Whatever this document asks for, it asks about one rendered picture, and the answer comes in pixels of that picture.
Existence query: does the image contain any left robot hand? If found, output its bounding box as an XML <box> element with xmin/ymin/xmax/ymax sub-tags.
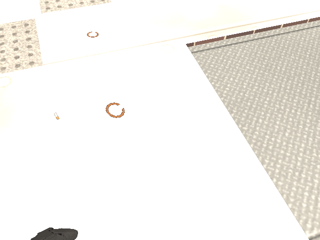
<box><xmin>31</xmin><ymin>227</ymin><xmax>78</xmax><ymax>240</ymax></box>

